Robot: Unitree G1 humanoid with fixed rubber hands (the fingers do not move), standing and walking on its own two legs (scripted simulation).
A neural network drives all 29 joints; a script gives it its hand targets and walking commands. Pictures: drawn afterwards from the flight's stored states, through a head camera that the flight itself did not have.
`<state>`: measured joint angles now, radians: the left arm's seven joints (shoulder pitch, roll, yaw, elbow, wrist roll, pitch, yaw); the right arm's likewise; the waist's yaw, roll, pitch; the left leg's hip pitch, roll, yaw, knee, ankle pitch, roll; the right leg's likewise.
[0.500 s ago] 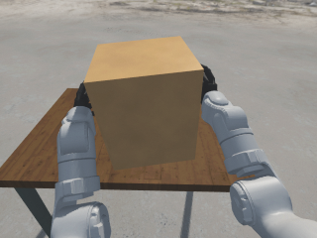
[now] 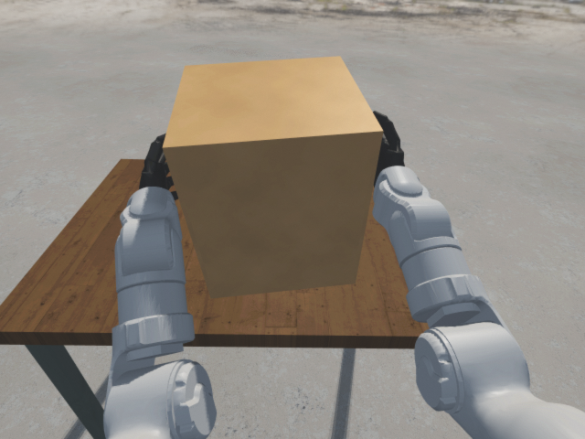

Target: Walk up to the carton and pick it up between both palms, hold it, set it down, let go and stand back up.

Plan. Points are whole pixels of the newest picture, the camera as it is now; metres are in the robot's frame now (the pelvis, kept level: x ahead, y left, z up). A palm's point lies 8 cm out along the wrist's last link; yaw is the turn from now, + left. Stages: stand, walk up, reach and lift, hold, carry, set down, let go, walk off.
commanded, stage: set down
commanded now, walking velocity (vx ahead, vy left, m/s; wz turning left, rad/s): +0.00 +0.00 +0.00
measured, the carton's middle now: (274, 179) +0.40 +0.00 +0.23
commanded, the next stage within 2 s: none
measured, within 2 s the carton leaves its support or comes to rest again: neither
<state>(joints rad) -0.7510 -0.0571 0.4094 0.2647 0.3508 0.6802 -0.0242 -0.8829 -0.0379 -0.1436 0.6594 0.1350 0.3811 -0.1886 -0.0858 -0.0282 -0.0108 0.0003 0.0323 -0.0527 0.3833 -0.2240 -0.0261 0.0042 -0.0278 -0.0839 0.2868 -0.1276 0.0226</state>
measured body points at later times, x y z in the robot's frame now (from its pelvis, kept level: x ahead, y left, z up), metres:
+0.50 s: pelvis +0.01 +0.00 +0.00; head -0.01 +0.03 +0.45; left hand +0.41 +0.14 +0.15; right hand +0.41 -0.16 +0.17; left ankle +0.01 +0.13 -0.75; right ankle +0.03 -0.13 -0.75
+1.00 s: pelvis +0.02 +0.00 +0.00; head +0.01 +0.02 +0.45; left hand +0.42 +0.14 +0.12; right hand +0.42 -0.17 +0.14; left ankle +0.01 +0.13 -0.75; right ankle +0.03 -0.13 -0.75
